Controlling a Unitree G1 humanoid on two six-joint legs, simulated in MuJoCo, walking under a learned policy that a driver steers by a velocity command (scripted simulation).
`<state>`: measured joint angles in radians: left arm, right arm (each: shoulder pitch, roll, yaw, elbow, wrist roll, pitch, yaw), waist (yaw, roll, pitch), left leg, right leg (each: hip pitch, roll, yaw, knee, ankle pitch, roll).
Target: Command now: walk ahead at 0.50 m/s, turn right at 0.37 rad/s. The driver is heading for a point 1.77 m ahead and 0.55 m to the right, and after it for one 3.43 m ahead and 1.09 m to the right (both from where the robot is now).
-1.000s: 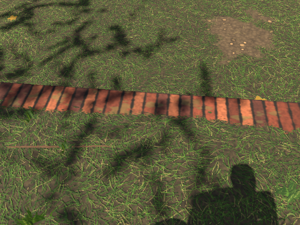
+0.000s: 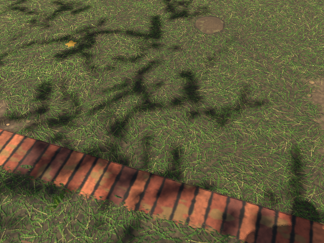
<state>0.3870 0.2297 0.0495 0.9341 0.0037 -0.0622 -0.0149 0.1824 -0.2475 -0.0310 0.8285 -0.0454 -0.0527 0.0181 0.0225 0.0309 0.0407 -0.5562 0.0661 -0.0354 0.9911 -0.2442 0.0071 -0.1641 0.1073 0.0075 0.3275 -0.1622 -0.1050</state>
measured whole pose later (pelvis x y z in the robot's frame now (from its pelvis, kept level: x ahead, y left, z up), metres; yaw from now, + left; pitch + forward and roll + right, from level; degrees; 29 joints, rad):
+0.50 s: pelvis +0.24 +0.04 +0.00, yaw -17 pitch +1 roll +1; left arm 0.25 0.31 0.08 0.76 0.04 0.01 -0.04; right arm 0.31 -0.25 -0.04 0.81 -0.02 -0.09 -0.01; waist -0.01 -0.06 0.01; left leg -0.15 -0.02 0.12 0.33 -0.20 0.05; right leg -0.59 -0.02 0.03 1.12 -0.26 -0.04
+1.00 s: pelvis +0.45 -0.11 +0.00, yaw -31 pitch +0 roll +0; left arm 0.30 0.25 0.05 0.78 0.01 -0.04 -0.01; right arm 0.26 -0.26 -0.04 0.78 -0.02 -0.02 0.01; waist -0.01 0.02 0.05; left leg -0.50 0.10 0.01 1.07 -0.31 0.00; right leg -0.20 0.10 -0.04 0.39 -0.18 -0.12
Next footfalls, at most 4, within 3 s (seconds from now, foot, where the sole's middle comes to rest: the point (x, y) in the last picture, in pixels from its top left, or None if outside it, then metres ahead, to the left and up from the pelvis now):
0.26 left None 0.30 0.12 -0.78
0.80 right None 0.47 -0.17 -0.78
1.32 left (200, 203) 0.66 -0.10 -0.78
1.70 right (247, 219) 0.59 -0.29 -0.78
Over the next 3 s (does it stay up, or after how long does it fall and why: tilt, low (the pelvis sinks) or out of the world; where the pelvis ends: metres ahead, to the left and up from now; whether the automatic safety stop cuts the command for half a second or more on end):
stays up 0.60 -0.15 0.00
